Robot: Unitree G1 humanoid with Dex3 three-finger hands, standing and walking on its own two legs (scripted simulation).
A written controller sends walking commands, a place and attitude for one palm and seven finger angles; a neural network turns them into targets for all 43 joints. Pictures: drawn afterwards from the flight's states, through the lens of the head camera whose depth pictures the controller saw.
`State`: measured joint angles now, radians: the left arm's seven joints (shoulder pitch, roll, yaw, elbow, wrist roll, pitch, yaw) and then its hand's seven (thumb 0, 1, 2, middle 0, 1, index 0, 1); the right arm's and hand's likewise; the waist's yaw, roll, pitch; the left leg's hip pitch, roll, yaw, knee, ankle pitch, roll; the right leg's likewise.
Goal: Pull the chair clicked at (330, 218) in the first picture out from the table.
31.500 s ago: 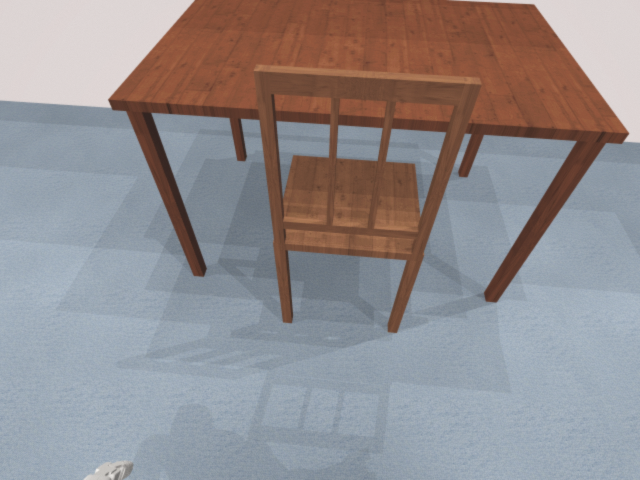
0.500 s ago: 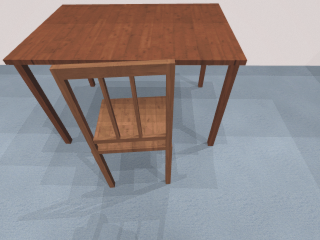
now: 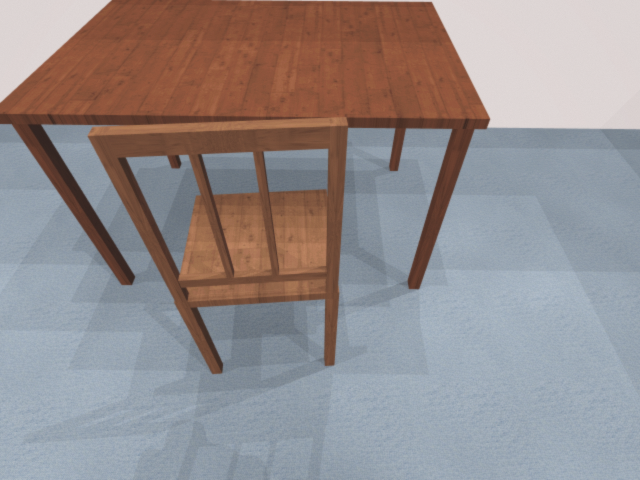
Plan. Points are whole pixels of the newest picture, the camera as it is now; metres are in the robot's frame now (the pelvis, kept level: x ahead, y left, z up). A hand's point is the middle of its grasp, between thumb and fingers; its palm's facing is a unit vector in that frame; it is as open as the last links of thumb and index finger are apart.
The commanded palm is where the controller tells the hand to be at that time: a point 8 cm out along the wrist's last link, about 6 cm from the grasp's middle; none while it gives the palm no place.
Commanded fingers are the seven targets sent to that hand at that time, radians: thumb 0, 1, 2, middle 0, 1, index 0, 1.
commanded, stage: look to check the result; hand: left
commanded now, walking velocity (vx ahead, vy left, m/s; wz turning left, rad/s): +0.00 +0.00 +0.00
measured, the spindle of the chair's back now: (215, 222) +0.57 +0.24 -0.08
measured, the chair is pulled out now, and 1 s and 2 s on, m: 0.17 0.17 0.17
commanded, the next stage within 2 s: take the last steps up to it in 0.64 s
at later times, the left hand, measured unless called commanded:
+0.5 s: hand out of the picture -0.01 +0.16 -0.18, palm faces +0.02 -0.98 -0.18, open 7.3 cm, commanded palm none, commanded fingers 0.00 0.90 0.90 -0.20 -0.30 -0.20 -0.30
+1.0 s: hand out of the picture +0.00 +0.16 -0.18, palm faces +0.01 -0.98 -0.17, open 7.3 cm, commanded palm none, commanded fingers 0.00 0.90 0.90 -0.20 -0.30 -0.20 -0.30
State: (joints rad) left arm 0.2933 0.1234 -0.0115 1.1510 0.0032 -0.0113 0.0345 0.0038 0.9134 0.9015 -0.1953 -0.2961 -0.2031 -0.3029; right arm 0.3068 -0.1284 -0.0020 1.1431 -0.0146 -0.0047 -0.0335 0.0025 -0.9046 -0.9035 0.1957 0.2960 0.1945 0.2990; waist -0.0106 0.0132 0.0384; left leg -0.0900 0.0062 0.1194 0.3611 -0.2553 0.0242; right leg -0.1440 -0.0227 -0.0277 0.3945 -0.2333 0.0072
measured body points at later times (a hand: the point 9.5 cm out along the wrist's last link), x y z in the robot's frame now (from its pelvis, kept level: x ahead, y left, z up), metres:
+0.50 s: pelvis +0.01 +0.00 +0.00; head +0.02 +0.00 +0.45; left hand -0.01 +0.21 -0.16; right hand -0.02 -0.21 -0.17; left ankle -0.04 +0.10 -0.74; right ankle -0.01 -0.12 -0.74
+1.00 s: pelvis +0.02 +0.00 -0.01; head +0.03 -0.01 +0.44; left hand +0.00 +0.21 -0.17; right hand -0.02 -0.21 -0.17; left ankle -0.04 +0.10 -0.74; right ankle -0.01 -0.12 -0.74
